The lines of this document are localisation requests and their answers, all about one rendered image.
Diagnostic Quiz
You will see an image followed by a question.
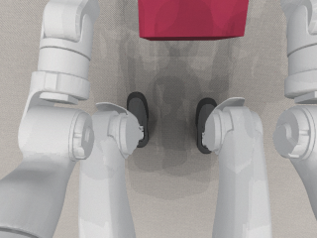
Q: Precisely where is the carton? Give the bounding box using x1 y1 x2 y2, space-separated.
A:
138 0 249 41

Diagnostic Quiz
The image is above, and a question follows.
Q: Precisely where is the robot left thigh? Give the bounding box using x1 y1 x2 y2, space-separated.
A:
78 110 137 238

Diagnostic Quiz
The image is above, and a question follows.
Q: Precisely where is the left robot forearm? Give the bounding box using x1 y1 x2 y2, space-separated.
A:
18 0 100 153

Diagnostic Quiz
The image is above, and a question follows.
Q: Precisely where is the robot thigh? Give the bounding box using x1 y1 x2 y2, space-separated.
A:
208 106 272 238
78 110 137 238

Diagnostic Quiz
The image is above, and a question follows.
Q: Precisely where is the right robot upper arm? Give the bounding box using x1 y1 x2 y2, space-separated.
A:
272 105 317 220

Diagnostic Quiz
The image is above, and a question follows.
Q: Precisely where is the robot right thigh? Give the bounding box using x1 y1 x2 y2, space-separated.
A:
208 106 272 238

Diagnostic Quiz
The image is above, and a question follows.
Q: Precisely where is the right robot forearm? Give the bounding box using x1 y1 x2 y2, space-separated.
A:
280 0 317 104

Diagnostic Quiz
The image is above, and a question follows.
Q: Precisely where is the left robot upper arm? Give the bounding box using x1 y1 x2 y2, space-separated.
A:
0 104 95 238

